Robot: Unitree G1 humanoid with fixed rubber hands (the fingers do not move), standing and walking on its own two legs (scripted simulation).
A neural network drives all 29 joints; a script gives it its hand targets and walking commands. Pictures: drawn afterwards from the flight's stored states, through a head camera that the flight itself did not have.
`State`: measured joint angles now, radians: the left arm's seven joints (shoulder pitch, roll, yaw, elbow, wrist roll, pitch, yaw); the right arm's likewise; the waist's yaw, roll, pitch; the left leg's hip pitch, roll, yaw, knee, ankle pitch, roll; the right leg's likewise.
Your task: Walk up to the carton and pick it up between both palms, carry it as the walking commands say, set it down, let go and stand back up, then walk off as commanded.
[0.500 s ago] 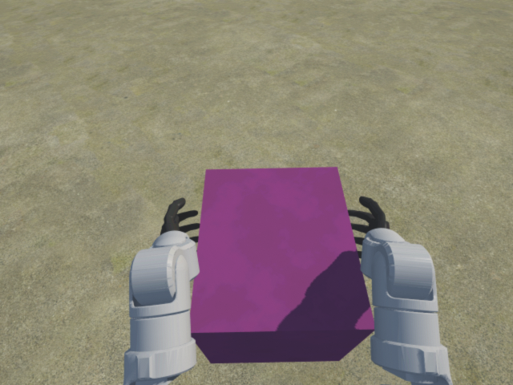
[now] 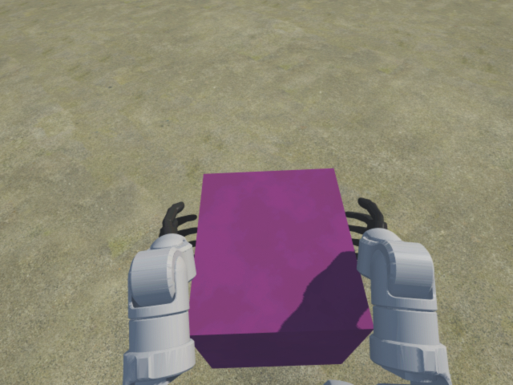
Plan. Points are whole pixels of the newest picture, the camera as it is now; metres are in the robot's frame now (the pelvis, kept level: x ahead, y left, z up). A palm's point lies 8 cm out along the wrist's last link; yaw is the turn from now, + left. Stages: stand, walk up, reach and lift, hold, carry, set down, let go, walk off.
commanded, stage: carry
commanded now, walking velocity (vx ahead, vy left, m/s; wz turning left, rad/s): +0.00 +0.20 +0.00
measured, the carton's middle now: (272, 269) +0.30 +0.01 +0.00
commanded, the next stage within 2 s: none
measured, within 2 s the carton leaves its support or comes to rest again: neither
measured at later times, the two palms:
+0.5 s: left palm (117, 263) +0.26 +0.23 +0.08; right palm (323, 262) +0.26 -0.06 +0.09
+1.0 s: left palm (35, 290) +0.21 +0.31 +0.10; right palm (264, 301) +0.20 +0.02 +0.10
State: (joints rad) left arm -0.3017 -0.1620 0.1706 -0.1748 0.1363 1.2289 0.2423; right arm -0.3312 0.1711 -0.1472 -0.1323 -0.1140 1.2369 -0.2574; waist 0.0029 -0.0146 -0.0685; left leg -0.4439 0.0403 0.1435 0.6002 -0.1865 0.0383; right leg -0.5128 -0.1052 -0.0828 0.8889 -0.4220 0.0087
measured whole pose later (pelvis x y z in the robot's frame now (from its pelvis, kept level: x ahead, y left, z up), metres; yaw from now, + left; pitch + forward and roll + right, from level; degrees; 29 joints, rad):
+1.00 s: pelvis -0.09 +0.18 +0.01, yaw +2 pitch +4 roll +3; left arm -0.35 -0.18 0.18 -0.20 0.17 1.18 0.19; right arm -0.34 0.17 -0.15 -0.23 -0.10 1.23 -0.29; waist -0.05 -0.01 -0.05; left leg -0.39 0.04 0.07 0.64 -0.35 -0.05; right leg -0.42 -0.20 -0.12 0.59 -0.23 0.06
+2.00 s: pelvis -0.22 +0.39 +0.00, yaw +2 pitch +3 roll +2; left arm -0.32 -0.17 0.15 -0.16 0.11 1.19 0.26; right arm -0.30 0.16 -0.15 -0.19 -0.16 1.21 -0.21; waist 0.01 0.04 -0.07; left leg -0.49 -0.03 0.11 0.79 -0.39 0.02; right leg -0.36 -0.07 -0.15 0.65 -0.34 -0.04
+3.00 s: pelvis -0.35 +0.57 +0.01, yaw +1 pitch +2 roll +0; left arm -0.31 -0.16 0.16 -0.13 0.12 1.22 0.26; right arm -0.31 0.17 -0.16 -0.11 -0.14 1.22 -0.23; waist 0.01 -0.01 -0.11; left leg -0.38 0.01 0.18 0.47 -0.13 0.07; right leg -0.34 -0.08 -0.14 0.54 -0.24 0.01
